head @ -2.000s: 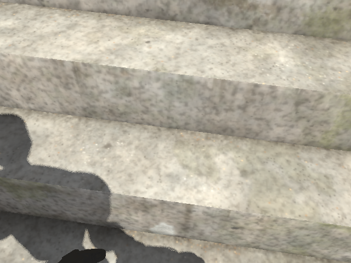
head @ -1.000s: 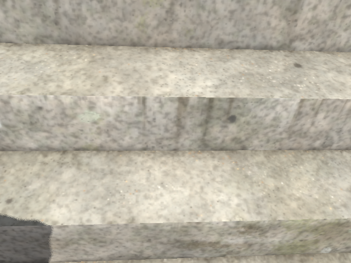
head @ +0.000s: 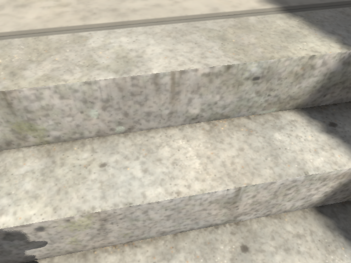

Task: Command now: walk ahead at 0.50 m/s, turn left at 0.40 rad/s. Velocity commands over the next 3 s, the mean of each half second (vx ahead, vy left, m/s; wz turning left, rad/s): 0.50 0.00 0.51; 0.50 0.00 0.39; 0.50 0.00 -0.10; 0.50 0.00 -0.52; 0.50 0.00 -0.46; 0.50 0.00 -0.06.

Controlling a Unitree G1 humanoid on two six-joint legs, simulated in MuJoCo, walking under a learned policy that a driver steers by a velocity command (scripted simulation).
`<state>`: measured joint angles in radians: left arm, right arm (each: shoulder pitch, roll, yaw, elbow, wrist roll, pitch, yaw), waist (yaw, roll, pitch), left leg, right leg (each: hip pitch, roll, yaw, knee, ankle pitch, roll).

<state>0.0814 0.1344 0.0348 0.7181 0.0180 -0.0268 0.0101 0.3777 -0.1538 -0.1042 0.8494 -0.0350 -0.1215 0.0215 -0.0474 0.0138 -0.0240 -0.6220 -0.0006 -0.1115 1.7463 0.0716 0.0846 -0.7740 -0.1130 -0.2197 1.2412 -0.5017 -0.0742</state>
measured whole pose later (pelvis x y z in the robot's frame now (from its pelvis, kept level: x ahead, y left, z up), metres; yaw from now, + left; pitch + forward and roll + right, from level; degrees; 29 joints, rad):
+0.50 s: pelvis +0.22 +0.06 +0.17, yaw +16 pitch +2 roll +2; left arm 0.43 0.15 0.05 0.94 -0.01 -0.12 -0.03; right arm 0.11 -0.17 -0.03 0.67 -0.01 0.04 -0.02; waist 0.01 0.06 0.00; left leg -0.87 -0.08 0.21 1.36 -0.55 0.20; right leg -0.26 -0.20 -0.15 0.99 0.03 -0.06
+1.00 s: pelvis +0.45 +0.11 +0.40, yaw +24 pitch +5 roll -5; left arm -0.05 0.04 -0.05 0.64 -0.01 -0.02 0.02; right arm 0.42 -0.12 -0.07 0.95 0.05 -0.15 -0.01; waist -0.02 0.03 0.01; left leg -0.29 -0.05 -0.09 0.69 0.18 0.11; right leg -0.90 0.07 -0.18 1.26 -0.53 -0.23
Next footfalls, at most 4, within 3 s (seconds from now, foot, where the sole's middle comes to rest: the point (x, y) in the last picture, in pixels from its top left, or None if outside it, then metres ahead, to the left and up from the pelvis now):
0.42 left None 0.34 0.12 -0.46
1.00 right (140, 157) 0.61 0.09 -0.25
1.50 left None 0.54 0.48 -0.25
1.90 right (35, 43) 0.86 0.37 -0.05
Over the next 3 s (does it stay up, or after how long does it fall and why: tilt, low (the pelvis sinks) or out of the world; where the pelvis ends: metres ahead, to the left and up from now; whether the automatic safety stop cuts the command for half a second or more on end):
stays up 1.30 0.37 0.71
